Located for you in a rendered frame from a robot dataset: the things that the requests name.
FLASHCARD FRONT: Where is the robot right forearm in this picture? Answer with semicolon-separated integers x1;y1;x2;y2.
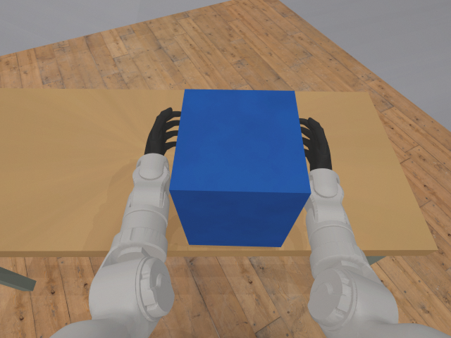
304;168;384;286

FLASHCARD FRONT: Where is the robot left forearm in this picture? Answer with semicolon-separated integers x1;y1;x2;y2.
89;154;171;315

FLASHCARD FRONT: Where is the right robot hand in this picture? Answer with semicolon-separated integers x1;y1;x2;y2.
299;118;332;171

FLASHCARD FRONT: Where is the left robot upper arm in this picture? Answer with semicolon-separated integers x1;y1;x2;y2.
50;256;175;338

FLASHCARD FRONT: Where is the left robot hand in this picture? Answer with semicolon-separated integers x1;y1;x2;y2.
144;107;181;156

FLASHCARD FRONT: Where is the table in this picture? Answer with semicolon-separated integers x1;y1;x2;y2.
0;88;438;292

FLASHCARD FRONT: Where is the carton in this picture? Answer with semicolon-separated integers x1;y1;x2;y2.
169;89;311;247

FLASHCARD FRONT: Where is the right robot upper arm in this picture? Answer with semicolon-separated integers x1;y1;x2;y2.
307;267;451;338

